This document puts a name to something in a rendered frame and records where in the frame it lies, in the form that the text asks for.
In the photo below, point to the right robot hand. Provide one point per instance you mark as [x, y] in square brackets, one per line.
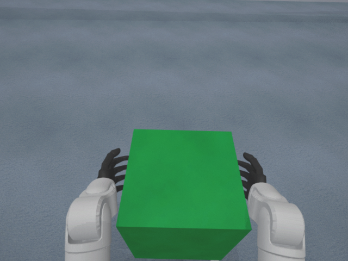
[255, 174]

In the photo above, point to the robot right forearm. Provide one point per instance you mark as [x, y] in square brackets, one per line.
[281, 226]

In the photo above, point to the left robot hand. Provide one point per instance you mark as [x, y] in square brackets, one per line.
[108, 169]

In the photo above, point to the carton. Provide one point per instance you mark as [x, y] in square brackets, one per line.
[182, 197]

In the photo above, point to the robot left forearm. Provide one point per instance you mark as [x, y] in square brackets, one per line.
[88, 222]

